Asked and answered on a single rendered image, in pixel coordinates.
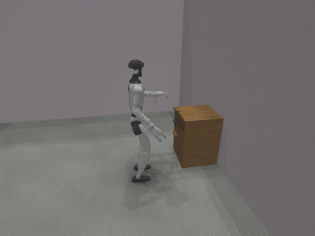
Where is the robot torso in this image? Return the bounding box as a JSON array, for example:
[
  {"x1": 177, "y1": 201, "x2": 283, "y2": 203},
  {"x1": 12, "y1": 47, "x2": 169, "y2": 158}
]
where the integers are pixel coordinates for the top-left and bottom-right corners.
[{"x1": 128, "y1": 81, "x2": 145, "y2": 127}]

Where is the cabinet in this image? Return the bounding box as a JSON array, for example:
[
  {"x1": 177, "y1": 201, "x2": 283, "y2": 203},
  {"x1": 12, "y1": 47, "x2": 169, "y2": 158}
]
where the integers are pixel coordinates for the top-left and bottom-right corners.
[{"x1": 173, "y1": 104, "x2": 224, "y2": 168}]

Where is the robot left forearm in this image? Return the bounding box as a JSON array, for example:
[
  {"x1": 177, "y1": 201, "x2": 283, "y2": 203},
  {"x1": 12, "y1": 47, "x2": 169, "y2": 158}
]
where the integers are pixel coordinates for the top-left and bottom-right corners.
[{"x1": 144, "y1": 90, "x2": 157, "y2": 97}]

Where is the robot right upper arm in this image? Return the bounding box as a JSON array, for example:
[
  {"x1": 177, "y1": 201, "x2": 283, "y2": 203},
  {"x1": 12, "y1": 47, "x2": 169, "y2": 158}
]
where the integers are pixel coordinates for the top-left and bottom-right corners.
[{"x1": 132, "y1": 85, "x2": 143, "y2": 115}]

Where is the left robot foot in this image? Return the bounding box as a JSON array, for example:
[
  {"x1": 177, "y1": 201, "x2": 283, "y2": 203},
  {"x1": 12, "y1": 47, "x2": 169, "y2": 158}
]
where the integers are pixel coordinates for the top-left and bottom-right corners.
[{"x1": 134, "y1": 164, "x2": 151, "y2": 171}]

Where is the robot left hand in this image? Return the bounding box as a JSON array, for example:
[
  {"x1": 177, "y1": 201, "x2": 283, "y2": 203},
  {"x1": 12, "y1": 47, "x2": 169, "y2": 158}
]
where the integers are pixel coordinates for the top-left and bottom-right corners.
[{"x1": 155, "y1": 91, "x2": 168, "y2": 103}]

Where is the drawer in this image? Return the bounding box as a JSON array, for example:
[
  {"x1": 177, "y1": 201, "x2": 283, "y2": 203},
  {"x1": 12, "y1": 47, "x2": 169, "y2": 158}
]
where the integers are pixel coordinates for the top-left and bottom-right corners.
[{"x1": 175, "y1": 112, "x2": 185, "y2": 135}]

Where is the robot right forearm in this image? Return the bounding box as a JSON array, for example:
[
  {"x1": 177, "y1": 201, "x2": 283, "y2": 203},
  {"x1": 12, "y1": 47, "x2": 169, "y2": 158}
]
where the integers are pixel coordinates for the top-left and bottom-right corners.
[{"x1": 134, "y1": 108, "x2": 156, "y2": 131}]

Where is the robot right hand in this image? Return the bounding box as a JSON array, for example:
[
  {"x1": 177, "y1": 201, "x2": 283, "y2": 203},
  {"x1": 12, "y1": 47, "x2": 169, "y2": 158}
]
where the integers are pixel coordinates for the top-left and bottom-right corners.
[{"x1": 152, "y1": 127, "x2": 166, "y2": 142}]

